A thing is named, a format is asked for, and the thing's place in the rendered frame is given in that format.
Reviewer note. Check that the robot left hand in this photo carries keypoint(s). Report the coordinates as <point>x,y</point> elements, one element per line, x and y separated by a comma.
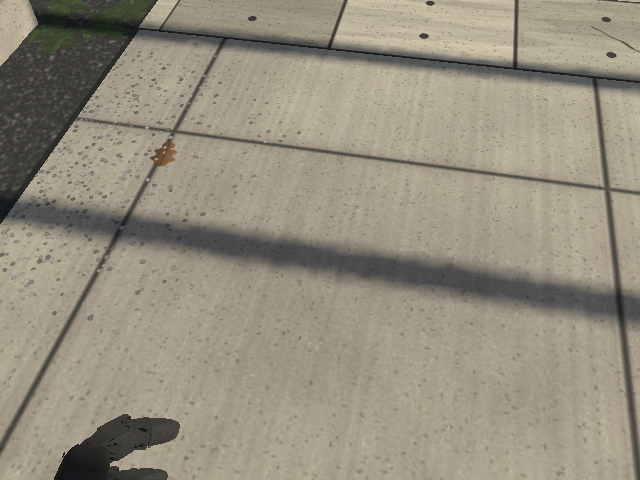
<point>113,441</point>

